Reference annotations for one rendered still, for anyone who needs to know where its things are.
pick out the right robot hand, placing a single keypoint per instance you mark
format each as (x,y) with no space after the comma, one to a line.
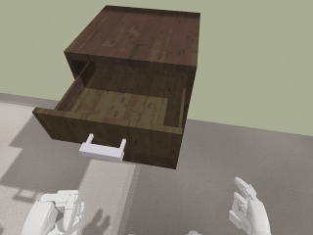
(252,217)

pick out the left robot hand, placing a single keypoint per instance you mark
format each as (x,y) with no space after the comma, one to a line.
(62,210)

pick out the handle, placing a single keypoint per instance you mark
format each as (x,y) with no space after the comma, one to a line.
(102,152)

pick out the cabinet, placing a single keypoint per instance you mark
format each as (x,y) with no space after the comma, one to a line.
(155,39)

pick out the drawer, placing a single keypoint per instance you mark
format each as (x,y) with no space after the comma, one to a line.
(116,102)

